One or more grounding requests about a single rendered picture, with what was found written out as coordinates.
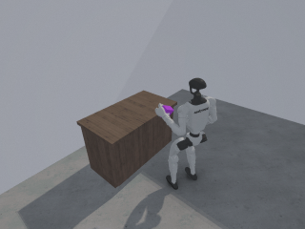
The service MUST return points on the robot right foot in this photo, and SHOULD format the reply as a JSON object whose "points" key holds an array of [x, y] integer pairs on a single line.
{"points": [[188, 171]]}

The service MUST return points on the robot right upper arm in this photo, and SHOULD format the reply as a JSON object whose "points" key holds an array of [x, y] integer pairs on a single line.
{"points": [[212, 117]]}

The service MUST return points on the left robot hand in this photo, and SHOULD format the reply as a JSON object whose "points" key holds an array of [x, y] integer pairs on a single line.
{"points": [[160, 111]]}

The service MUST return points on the robot right thigh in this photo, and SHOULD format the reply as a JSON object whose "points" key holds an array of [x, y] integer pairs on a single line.
{"points": [[190, 149]]}

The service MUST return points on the robot left upper arm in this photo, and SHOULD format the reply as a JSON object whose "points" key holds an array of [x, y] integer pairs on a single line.
{"points": [[182, 117]]}

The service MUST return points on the table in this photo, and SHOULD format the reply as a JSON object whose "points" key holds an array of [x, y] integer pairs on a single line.
{"points": [[121, 138]]}

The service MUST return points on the sponge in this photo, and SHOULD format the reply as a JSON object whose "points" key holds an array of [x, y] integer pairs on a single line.
{"points": [[168, 109]]}

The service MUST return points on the robot left forearm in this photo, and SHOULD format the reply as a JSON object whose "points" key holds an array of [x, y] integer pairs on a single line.
{"points": [[175, 128]]}

